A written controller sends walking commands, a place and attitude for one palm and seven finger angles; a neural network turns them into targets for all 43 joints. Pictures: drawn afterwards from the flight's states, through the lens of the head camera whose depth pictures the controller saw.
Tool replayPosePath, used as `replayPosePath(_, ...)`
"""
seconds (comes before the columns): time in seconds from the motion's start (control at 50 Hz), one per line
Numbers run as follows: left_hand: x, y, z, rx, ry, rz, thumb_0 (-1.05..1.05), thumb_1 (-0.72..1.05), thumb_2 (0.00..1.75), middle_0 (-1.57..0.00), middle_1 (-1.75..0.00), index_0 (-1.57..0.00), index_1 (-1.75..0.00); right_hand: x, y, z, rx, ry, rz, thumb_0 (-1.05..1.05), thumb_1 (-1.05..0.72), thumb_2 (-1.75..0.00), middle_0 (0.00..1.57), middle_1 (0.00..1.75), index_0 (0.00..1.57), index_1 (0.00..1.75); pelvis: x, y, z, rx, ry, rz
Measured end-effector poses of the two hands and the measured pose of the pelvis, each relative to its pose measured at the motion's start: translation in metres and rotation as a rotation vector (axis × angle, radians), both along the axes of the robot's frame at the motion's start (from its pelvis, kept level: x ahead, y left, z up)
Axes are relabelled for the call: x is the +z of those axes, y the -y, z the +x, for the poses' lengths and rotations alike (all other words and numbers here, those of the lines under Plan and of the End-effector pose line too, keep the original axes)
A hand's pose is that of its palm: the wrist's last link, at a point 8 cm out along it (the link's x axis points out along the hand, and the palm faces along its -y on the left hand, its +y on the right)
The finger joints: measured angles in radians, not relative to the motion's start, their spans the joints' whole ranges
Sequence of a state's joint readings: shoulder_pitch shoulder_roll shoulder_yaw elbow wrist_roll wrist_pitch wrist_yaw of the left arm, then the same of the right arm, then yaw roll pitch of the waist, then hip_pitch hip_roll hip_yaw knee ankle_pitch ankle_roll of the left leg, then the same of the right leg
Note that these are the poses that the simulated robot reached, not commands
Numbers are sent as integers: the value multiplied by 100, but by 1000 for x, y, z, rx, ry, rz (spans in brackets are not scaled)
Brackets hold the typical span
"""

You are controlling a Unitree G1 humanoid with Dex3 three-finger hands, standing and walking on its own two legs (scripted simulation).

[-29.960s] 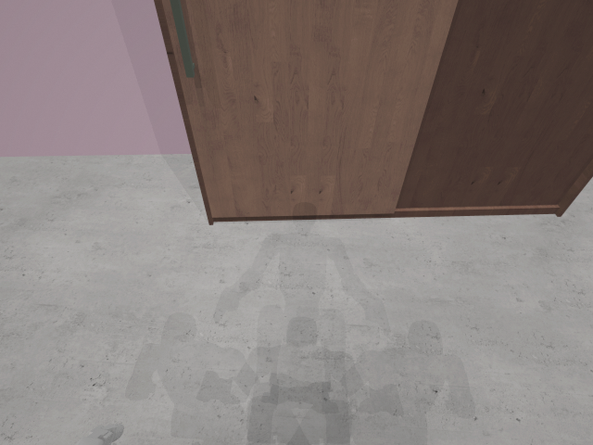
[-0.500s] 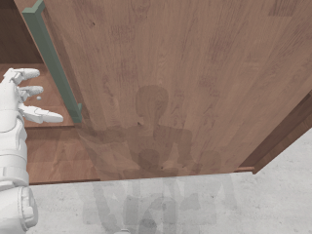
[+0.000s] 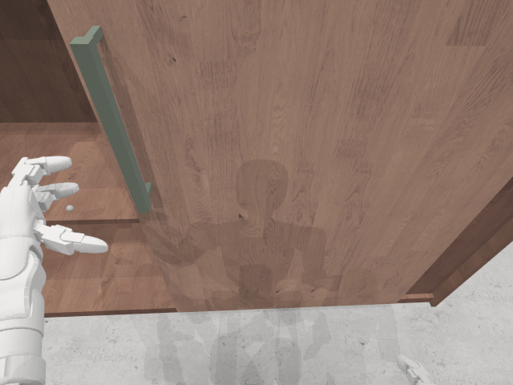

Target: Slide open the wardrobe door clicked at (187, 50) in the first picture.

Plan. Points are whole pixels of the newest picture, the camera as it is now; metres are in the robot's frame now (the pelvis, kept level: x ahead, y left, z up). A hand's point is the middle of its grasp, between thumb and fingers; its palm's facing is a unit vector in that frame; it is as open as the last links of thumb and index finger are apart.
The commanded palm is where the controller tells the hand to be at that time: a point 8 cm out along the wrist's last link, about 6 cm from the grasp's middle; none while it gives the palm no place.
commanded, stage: slip the hand off the handle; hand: left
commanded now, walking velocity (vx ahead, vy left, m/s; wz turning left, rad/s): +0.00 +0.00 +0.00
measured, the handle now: (124, 136) +0.45 +0.26 +0.15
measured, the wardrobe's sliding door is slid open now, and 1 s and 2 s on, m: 0.66 0.66 0.66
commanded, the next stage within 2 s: draw the hand back to the body in 0.24 s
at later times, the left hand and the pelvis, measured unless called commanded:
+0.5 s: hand (64, 234) +0.27 +0.28 +0.13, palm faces +0.19 -0.98 +0.00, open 14.7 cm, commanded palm +0.23 +0.32 +0.13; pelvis -0.02 -0.02 +0.00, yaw +2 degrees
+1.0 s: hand (37, 267) +0.21 +0.27 +0.15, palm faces +0.36 -0.90 -0.22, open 14.0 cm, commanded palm +0.17 +0.31 +0.16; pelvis -0.02 -0.01 +0.01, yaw +1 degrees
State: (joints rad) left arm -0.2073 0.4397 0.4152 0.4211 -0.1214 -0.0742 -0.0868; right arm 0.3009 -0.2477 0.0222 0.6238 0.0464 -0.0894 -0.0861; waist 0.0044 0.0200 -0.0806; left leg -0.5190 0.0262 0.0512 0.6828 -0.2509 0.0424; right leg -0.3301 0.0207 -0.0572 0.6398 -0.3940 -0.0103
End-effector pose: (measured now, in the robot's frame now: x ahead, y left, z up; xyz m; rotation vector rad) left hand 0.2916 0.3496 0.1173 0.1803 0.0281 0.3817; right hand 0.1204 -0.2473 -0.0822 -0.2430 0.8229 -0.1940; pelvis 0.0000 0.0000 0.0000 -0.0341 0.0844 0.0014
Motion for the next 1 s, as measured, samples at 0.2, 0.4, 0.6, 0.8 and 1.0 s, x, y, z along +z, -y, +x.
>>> replayPosePath(0.2,-4,11,-37,-6,-44,-29,-1,-54,20,-26,-115,-25,-115,13,-15,38,93,131,7,2,-90,-90,20,30,20,30,1,4,-11,31,35,3)
replayPosePath(0.4,1,20,-55,-8,12,-59,-1,-54,20,-26,-115,-25,-115,16,-10,32,108,158,6,2,-90,-90,20,30,20,30,2,14,-18,37,64,6)
replayPosePath(0.6,24,22,-59,-263,86,-144,-1,-55,20,-26,-115,-25,-115,18,11,10,36,191,-3,2,-90,-90,20,30,20,30,4,19,-17,14,80,8)
replayPosePath(0.8,17,25,-96,-194,93,-151,-1,-55,20,-25,-115,-25,-115,25,9,18,60,239,-2,2,-90,-90,20,30,20,30,4,14,-15,13,87,9)
replayPosePath(1.0,40,34,-116,-26,97,88,-1,-38,27,-25,-105,-25,-106,37,-22,48,146,292,28,2,-90,-90,20,30,20,30,11,8,-16,24,115,10)
